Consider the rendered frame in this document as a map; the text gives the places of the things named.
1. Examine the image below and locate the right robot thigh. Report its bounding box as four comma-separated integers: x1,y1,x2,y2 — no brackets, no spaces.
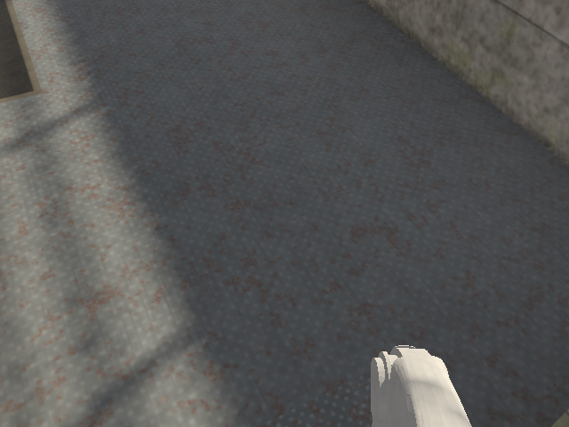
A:
371,348,472,427

